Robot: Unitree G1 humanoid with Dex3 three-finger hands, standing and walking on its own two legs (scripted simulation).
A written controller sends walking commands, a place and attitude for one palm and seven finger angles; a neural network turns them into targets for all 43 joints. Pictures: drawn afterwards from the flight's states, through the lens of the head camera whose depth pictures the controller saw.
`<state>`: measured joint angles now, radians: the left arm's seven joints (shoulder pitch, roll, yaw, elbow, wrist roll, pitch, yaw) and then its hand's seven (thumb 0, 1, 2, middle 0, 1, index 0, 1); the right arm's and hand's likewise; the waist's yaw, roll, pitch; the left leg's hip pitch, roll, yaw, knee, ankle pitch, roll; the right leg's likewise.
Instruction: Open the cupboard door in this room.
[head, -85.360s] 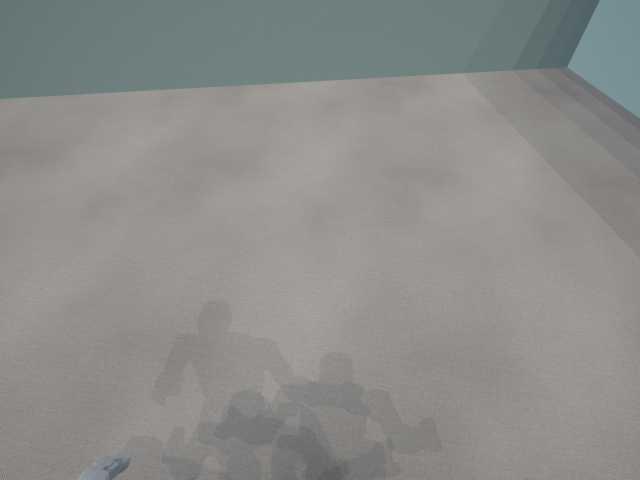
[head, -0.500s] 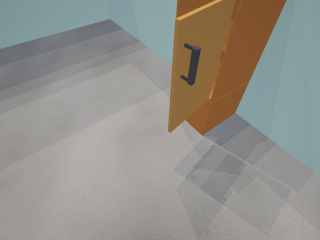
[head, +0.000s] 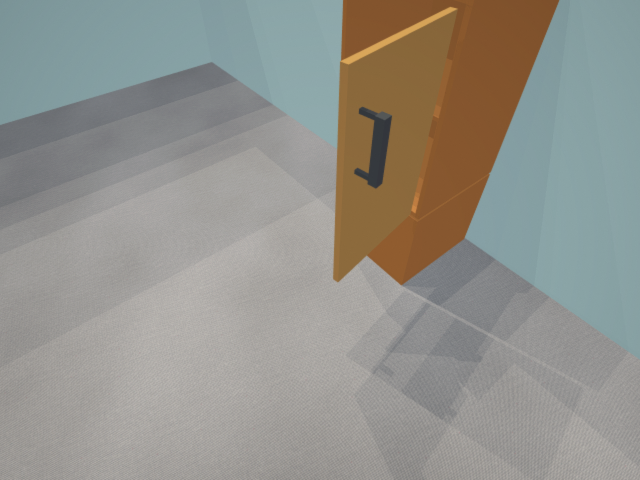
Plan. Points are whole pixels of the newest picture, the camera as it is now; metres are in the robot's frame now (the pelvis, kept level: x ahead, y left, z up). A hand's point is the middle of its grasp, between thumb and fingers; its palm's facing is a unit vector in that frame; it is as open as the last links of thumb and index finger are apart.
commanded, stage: let the arm hang, fingers relaxed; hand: left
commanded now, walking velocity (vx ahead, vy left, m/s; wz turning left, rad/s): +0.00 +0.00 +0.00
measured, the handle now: (370, 148) +0.69 -0.06 +0.04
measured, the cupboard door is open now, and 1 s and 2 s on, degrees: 99 99 99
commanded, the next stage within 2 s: look to check the result in 0.08 s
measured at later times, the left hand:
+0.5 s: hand out of the picture +0.05 +0.19 -0.16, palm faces +0.01 -0.96 -0.27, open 7.4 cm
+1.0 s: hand out of the picture +0.09 +0.18 -0.16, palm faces +0.00 -0.96 -0.29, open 7.4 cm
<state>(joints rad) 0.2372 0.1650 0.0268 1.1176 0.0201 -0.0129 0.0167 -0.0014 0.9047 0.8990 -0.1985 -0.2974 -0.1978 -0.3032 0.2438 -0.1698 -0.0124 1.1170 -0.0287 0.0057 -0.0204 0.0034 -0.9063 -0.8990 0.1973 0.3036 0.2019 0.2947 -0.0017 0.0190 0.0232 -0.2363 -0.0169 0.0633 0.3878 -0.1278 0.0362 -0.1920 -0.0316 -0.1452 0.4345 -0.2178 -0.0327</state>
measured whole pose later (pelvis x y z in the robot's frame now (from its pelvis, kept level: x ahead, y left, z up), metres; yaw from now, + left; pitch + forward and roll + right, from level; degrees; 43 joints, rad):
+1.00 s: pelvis +0.04 -0.03 +0.00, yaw -1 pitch -2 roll +1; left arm 0.17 0.23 0.02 1.15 0.01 -0.03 0.02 0.00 0.90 0.90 -0.20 -0.30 -0.20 -0.30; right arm 0.16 -0.26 0.00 1.15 -0.02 0.00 -0.02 0.00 -0.91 -0.90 0.20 0.30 0.20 0.29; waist 0.00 0.03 0.05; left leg -0.13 0.03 0.06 0.33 -0.16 -0.01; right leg -0.07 0.02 -0.14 0.32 -0.23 -0.07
